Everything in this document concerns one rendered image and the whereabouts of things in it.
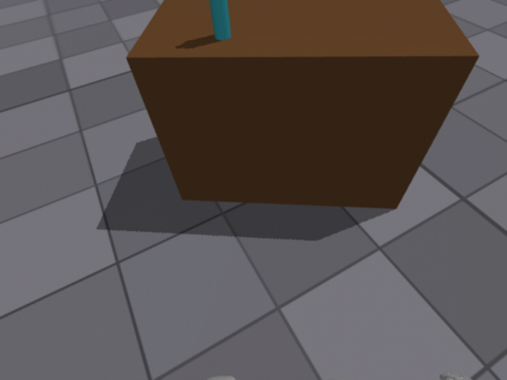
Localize bottle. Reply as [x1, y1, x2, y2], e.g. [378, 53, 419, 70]
[209, 0, 231, 40]

